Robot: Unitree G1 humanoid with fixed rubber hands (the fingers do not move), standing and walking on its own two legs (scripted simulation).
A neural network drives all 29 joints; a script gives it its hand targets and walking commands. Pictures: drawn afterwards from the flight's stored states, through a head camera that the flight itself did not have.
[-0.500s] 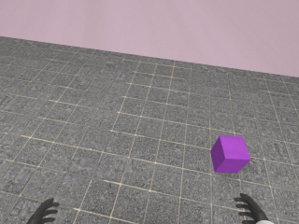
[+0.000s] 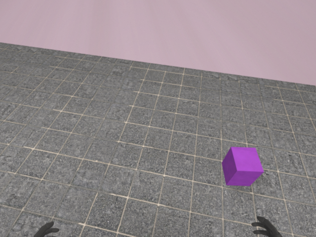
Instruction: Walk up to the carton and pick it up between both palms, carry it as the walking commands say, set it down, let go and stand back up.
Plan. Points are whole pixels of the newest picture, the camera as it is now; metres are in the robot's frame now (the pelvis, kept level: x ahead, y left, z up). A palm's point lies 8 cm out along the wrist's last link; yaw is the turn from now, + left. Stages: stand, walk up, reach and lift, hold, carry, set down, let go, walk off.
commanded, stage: stand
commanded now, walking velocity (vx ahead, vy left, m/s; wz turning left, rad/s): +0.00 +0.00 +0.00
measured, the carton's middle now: (240, 166) +0.62 -0.57 -0.67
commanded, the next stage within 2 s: walk up in 0.04 s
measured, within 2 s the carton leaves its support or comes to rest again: neither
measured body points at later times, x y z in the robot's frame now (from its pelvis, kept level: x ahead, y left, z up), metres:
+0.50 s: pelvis +0.02 -0.05 -0.02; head +0.03 -0.07 +0.43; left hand +0.21 +0.26 -0.09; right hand +0.06 -0.45 -0.09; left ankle +0.01 +0.12 -0.74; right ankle +0.07 -0.22 -0.73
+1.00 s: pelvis +0.15 -0.15 -0.01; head +0.17 -0.15 +0.44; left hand +0.43 +0.06 -0.10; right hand -0.01 -0.48 -0.08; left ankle +0.19 -0.03 -0.74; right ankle +0.14 -0.31 -0.70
